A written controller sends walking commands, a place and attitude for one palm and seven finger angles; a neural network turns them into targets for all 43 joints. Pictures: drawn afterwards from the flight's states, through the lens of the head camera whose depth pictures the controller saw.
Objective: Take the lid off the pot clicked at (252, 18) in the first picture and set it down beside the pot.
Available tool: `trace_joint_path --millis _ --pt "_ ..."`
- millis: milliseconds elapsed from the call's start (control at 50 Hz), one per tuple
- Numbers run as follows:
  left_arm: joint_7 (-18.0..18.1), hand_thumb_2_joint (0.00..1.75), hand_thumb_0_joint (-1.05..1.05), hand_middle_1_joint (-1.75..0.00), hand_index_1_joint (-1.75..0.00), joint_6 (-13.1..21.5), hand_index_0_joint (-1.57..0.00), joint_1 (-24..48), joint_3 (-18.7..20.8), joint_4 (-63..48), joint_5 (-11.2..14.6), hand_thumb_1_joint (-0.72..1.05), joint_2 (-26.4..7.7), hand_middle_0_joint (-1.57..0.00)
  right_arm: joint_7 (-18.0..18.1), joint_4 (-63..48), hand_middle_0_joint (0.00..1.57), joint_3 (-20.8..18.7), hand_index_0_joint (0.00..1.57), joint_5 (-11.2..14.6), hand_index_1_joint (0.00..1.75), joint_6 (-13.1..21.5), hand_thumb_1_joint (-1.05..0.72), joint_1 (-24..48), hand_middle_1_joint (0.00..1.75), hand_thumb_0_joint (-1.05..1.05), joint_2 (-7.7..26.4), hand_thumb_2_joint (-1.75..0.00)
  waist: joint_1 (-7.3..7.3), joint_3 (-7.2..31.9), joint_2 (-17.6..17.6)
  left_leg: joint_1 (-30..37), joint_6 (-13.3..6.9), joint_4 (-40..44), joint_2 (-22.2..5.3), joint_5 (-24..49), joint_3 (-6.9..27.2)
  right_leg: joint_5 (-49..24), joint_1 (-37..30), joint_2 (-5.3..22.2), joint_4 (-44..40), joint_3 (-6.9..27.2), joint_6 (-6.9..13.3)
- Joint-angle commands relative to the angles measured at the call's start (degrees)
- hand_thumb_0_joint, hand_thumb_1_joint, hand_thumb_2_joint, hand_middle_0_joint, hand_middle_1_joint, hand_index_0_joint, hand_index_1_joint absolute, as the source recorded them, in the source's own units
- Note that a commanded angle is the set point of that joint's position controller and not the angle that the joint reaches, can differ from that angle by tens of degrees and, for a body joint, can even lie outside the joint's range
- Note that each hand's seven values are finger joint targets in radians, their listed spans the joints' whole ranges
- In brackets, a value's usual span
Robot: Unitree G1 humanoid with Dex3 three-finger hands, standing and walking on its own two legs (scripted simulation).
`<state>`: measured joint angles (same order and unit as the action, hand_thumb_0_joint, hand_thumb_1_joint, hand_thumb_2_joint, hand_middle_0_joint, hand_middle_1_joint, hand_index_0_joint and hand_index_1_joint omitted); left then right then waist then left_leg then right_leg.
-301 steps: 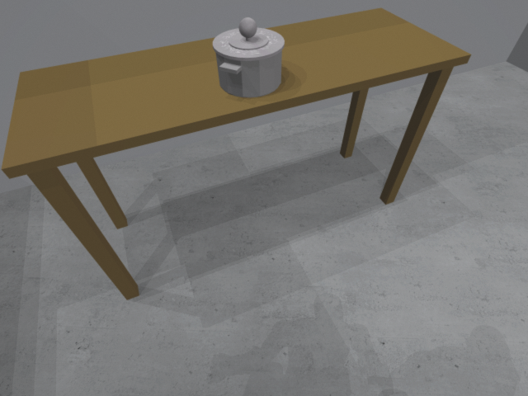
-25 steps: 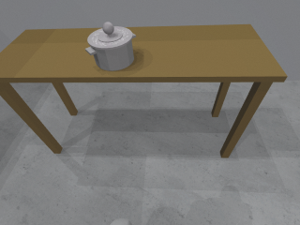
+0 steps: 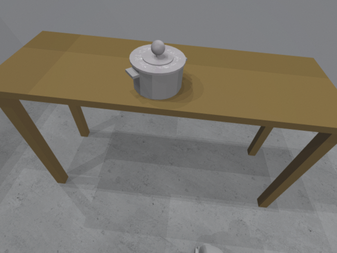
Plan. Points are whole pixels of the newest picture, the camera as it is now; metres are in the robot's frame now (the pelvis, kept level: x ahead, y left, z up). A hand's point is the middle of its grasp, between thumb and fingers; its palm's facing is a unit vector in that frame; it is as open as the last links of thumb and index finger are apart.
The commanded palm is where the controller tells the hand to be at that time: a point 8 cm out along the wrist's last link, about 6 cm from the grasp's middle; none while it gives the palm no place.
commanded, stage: take the last steps up to it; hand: left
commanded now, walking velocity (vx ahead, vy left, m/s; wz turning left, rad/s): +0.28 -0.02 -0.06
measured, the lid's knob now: (158, 47) +0.70 +0.10 +0.14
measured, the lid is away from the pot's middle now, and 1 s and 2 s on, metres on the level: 0.00 0.00 0.00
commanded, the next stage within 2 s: come to a stop and stand still in 0.26 s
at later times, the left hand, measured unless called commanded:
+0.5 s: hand (128, 211) +0.26 +0.14 -0.16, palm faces +0.01 -0.97 -0.26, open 7.2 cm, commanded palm none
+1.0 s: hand (107, 231) +0.21 +0.19 -0.18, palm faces +0.02 -0.97 -0.22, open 7.4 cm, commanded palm none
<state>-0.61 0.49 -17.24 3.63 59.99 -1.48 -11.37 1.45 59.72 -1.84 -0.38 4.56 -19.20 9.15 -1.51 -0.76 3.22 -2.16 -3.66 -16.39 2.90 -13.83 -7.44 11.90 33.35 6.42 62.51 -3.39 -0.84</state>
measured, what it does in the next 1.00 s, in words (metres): walks ahead: right foot, then left foot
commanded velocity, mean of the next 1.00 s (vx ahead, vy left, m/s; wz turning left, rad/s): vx -0.02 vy -0.03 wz -0.01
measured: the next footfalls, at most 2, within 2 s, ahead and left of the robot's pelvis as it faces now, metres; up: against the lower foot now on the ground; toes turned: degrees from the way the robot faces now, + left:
right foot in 0.28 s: +0.27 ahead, -0.12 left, +0.00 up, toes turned -7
left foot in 0.76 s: +0.26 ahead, +0.11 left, +0.00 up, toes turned -3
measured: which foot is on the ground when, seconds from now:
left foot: down 0.00-0.30, up 0.32-0.74, down 0.76-1.00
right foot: up 0.00-0.26, down 0.28-0.76, up 0.78-1.00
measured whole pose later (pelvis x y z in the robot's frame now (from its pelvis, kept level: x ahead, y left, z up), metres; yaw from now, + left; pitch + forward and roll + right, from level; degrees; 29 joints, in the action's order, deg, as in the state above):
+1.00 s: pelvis +0.19 -0.01 +0.00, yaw -3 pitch +0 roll +0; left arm 1.1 -2.8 -16.0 3.6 58.7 -0.7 -12.7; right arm 2.6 56.7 -1.0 -1.0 -0.4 -9.4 7.8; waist -0.9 -2.2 2.1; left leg -14.6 -0.1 -23.4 -1.4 -9.1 -1.1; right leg 25.4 20.7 0.1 54.7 1.4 -2.1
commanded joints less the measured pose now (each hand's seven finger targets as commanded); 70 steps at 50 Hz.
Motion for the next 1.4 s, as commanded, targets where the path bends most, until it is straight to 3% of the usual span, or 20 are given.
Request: trace_joint_path --millis 0,140,220,240,260,280,340,400,560,680,700,740,760,880,1040,1080,1120,1160,1240,1380 --pt "-0.34 0.9 0.0 -0.3 -0.3 0.34 -0.2 2.76 0.41 -4.42 0.12 0.9 -2.08 -0.2 0.51 0.35 0.2 -0.61 0.2 0.06 0.3 1.26 -0.9 -6.66 0.3 0.0 5.7 -0.9 0.88 -5.86 -7.24 3.08 -6.95 7.75 -17.45 23.31 10.47 -2.94 10.36 1.02 -2.83 1.42 -0.17" --pt "-0.69 0.9 0.0 -0.3 -0.3 1.15 -0.2 13.9 -0.4 -8.7 0.63 0.9 -0.46 -0.2 1.02 3.78 0.2 -0.29 0.2 -0.85 0.3 0.74 -0.9 -11.86 0.3 0.0 6.06 -0.9 4.04 -7.81 -8.47 5.51 -6.07 2.86 -17.79 34.89 7.34 -1.83 4.25 -1.51 -19.92 -1.67 2.85" --pt "-0.08 0.9 0.0 -0.3 -0.3 2.4 -0.2 -0.03 0.21 -4.96 0.33 0.9 -2.46 -0.2 0.95 4.24 0.2 -0.61 0.2 -0.58 0.3 0.25 -0.9 -10.23 0.3 0.0 7.99 -0.9 -2.09 0.11 -7.53 1.47 -3.18 -15.22 -15.47 47.57 4.22 -4.68 -19.87 -7.21 -29.92 -5.7 5.21" --pt "0.39 0.9 0.0 -0.3 -0.3 3.21 -0.2 -8.6 1.19 -2.33 0.01 0.9 -5.57 -0.2 0.61 3.99 0.2 -0.64 0.2 -0.06 0.3 0.28 -0.9 -9.76 0.3 0.0 7.2 -0.9 -5.64 5.52 -4.31 -7.23 -1.08 -27.93 -13.01 38.37 3.19 -11.39 -34.96 -3.49 -31.18 -0.42 7.17" --pt "1.23 0.9 0.0 -0.3 -0.3 3.8 -0.2 -13.81 2.51 -1.43 0.02 0.9 -11.74 -0.2 0.19 2.66 0.2 -0.44 0.2 0.86 0.3 0.41 -0.9 -13.32 0.3 0.0 3.66 -0.9 -5.74 12.54 8.33 -23.95 2.26 -48.51 -3.35 -1.11 0.54 -27.7 -48.98 14.88 -35.55 25.59 15.01" --pt "1.34 0.9 0.0 -0.3 -0.3 3.27 -0.2 -14.63 2.68 -1.15 1.47 0.9 -13.18 -0.2 0.63 1.74 0.2 -0.81 0.2 0.82 0.3 0.17 -0.9 -11.25 0.3 0.0 4.18 -0.9 -4.96 11.7 3.79 -25.96 2.14 -60.33 -2.41 -20.12 5.79 -31.97 -42.91 21.07 -41.96 31.52 20.3" --pt "1.92 0.9 0.0 -0.3 -0.3 3.15 -0.2 0.56 0.92 -4.62 1.32 0.9 -5.52 -0.2 -0.09 1.13 0.2 -0.78 0.2 -0.54 0.3 -1.81 -0.9 -6.31 0.3 0.0 2.29 -0.9 0.89 2.47 -0.57 -26.82 2.59 -58.66 -9.07 -9.01 9.44 -11.15 -22.33 13.38 -47.51 18.94 15.33" --pt "2.69 0.9 0.0 -0.3 -0.3 2.69 -0.2 4.95 -0.12 -5.41 0.62 0.9 -3.14 -0.2 0.29 2.53 0.2 0.08 0.2 -0.61 0.3 -4.33 -0.9 -8.95 0.3 0.0 -0.55 -0.9 4.35 1.67 -1.77 -18.45 5.03 -46.1 -8.54 -8.56 7.84 -23.64 -11.3 9.47 -47.09 9.01 12.31" --pt "2.96 0.9 0.0 -0.3 -0.3 -0.06 -0.2 1.66 1.01 -5.2 0.25 0.9 -7.6 -0.2 -0.08 -2.73 0.2 -1.87 0.2 0.15 0.3 -6.72 -0.9 2.46 0.3 0.0 2.77 -0.9 0.66 1.84 7.32 -20.82 6.78 -35.33 -4.61 -9.18 6.96 -30.21 -18.49 9.65 -42.48 9.75 13.29" --pt "3.16 0.9 0.0 -0.3 -0.3 -0.93 -0.2 2.24 1.59 -6.09 0.26 0.9 -8.91 -0.2 -0.04 -4.13 0.2 -2.1 0.2 0.34 0.3 -5.99 -0.9 4.26 0.3 0.0 3.3 -0.9 1.94 2.89 5.62 -11.51 5.97 -16.91 -2.99 -1.21 6.54 -25.33 -19.14 7.36 -37.91 10.72 10.57" --pt "3.16 0.9 0.0 -0.3 -0.3 -1.13 -0.2 2.66 1.44 -6.09 0.49 0.9 -8.51 -0.2 -0.09 -3.59 0.2 -1.99 0.2 0.29 0.3 -5.58 -0.9 2.6 0.3 0.0 3.65 -0.9 2.92 3.28 4.53 -7.23 5.59 -8.82 -3.96 5.07 7.13 -20.04 -18.01 5.56 -35.2 9.84 8.12" --pt "3.04 0.9 0.0 -0.3 -0.3 -1.68 -0.2 -1.92 0.22 -6.44 1.12 0.9 -3.27 -0.2 0.12 -5.55 0.2 -2.34 0.2 -0.66 0.3 -4.76 -0.9 4.63 0.3 0.0 10.38 -0.9 0.71 3.13 -16.71 -5.04 -1.48 -1.54 -21.73 29.19 24.08 12.26 -10.46 -5.24 -24.13 1.67 1.11" --pt "3.26 0.9 0.0 -0.3 -0.3 -1.81 -0.2 -2.24 -0.31 -6.33 0.91 0.9 -4.12 -0.2 0.1 -6.88 0.2 -2.11 0.2 -0.69 0.3 -5.08 -0.9 6.29 0.3 0.0 11.53 -0.9 0.91 2.41 -13.35 -9.94 -5.76 -0.76 -25.6 30.18 26.21 21.27 -12.18 -6.59 -15.19 2.65 0.54" --pt "1.84 0.9 0.0 -0.3 -0.3 -2.59 -0.2 -2.49 0.89 -3.84 0.73 0.9 -5.43 -0.2 1.83 -6.23 0.2 -1.11 0.2 -0.72 0.3 -4.32 -0.9 8.58 0.3 0.0 9.23 -0.9 0.68 2.92 -10.22 -7.3 -5.1 0.26 -18.59 21.29 18.01 12.32 -7.33 -6.28 -1.31 7.06 -1.18" --pt "1.5 0.9 0.0 -0.3 -0.3 -1.72 -0.2 -2.16 -0.78 -2.0 1.08 0.9 -2.29 -0.2 0.84 -2.31 0.2 -2.31 0.2 -0.74 0.3 -4.93 -0.9 4.53 0.3 0.0 10.39 -0.9 2.43 2.2 -14.06 -7.09 -3.13 0.87 -15.65 5.0 18.9 10.85 -18.94 -5.73 -31.0 1.22 -0.06" --pt "2.01 0.9 0.0 -0.3 -0.3 -0.74 -0.2 -5.42 -0.79 -0.1 0.81 0.9 -4.33 -0.2 0.6 -1.72 0.2 -1.93 0.2 0.07 0.3 -4.77 -0.9 4.55 0.3 0.0 7.8 -0.9 1.09 1.67 -6.9 -13.16 1.1 -5.09 -10.99 2.08 14.56 0.96 -27.63 -3.04 -44.76 4.87 1.02" --pt "2.26 0.9 0.0 -0.3 -0.3 -0.01 -0.2 -2.04 -0.66 -0.46 0.86 0.9 -9.05 -0.2 -0.13 -2.19 0.2 -0.5 0.2 0.3 0.3 -4.72 -0.9 5.54 0.3 0.0 3.34 -0.9 2.31 -0.16 1.49 -12.72 4.79 -9.91 -5.34 -2.21 8.61 3.17 -20.6 7.01 -49.36 14.87 5.55" --pt "2.31 0.9 0.0 -0.3 -0.3 0.85 -0.2 -0.28 -0.74 0.19 0.87 0.9 -8.53 -0.2 -0.14 -1.34 0.2 -0.27 0.2 -0.39 0.3 -5.04 -0.9 6.26 0.3 0.0 3.41 -0.9 2.05 -1.61 11.1 -12.6 4.75 -11.13 -5.35 -0.72 8.31 -4.3 -19.23 5.29 -49.02 14.48 6.18" --pt "2.67 0.9 0.0 -0.3 -0.3 0.91 -0.2 0.25 -1.62 1.01 1.44 0.9 -5.05 -0.2 0.25 3.26 0.2 0.06 0.2 -0.12 0.3 -4.28 -0.9 1.39 0.3 0.0 4.61 -0.9 2.99 -1.4 1.27 -7.17 4.53 -7.49 -7.24 11.45 10.33 -8.26 -20.52 0.18 -44.11 8.43 3.81" --pt "2.62 0.9 0.0 -0.3 -0.3 0.3 -0.2 -1.11 -1.18 2.46 1.51 0.9 -4.36 -0.2 0.56 5.07 0.2 0.27 0.2 -0.37 0.3 -4.85 -0.9 0.5 0.3 0.0 3.61 -0.9 2.1 -7.18 -1.18 -8.4 5.16 -8.58 -7.17 8.46 9.43 3.17 -17.28 -0.21 -48.55 9.38 4.14"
